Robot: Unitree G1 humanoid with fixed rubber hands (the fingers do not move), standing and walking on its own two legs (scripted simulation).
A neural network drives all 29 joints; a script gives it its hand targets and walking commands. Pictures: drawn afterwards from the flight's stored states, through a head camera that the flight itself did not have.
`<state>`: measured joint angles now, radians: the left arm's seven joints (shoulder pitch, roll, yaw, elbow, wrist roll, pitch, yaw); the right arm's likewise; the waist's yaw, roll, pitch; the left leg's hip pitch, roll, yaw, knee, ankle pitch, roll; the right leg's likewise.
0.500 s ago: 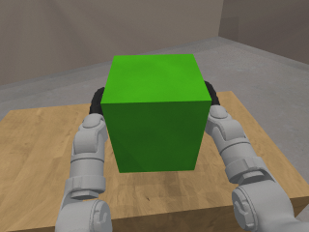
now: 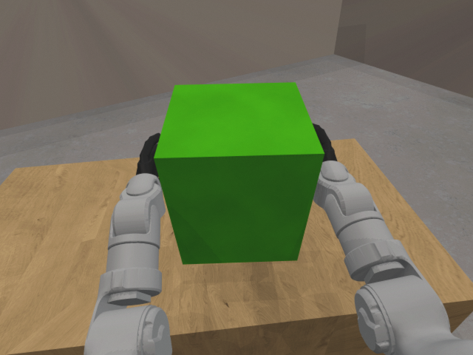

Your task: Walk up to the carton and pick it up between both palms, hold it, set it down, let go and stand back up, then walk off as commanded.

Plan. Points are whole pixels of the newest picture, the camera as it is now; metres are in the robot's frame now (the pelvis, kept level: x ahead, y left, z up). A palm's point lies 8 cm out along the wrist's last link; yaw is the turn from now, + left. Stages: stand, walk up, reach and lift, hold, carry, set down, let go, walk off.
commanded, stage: hold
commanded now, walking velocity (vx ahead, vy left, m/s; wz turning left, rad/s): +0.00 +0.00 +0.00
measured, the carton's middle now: (237, 175) +0.38 +0.00 +0.17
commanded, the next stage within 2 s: none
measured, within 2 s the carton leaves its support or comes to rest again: neither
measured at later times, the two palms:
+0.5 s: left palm (149, 178) +0.37 +0.15 +0.18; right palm (324, 166) +0.38 -0.15 +0.18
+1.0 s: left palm (149, 178) +0.37 +0.15 +0.18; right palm (323, 165) +0.38 -0.15 +0.18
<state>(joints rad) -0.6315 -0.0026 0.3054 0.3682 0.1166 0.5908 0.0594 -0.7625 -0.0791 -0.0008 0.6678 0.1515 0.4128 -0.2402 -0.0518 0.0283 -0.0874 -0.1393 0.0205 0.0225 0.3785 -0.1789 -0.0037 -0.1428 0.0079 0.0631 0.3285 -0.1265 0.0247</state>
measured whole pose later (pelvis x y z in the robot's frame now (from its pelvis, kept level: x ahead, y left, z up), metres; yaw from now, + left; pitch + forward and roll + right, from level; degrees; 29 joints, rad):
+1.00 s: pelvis +0.00 +0.00 +0.00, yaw +0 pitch -3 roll +0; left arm -0.63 0.00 0.31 0.37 0.12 0.59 0.06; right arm -0.76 -0.08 0.00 0.67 0.15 0.41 -0.24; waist -0.05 0.03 -0.09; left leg -0.14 0.02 0.02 0.38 -0.18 0.00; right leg -0.14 0.01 0.06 0.33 -0.13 0.02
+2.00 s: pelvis +0.00 +0.00 +0.00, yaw +0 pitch -3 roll +0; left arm -0.63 0.00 0.31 0.37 0.12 0.59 0.06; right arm -0.76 -0.08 0.00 0.67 0.15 0.41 -0.24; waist -0.05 0.03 -0.09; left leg -0.14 0.02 0.02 0.38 -0.18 0.00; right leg -0.14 0.01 0.06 0.33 -0.13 0.02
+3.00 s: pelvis +0.04 +0.01 +0.00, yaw +0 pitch -3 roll -1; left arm -0.56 -0.02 0.28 0.42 0.22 0.33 -0.05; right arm -0.51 0.02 -0.07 0.60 0.07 0.07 -0.25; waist -0.05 -0.02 0.03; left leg -0.06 0.02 0.02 0.34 -0.20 0.00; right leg -0.05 0.01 0.06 0.25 -0.13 0.03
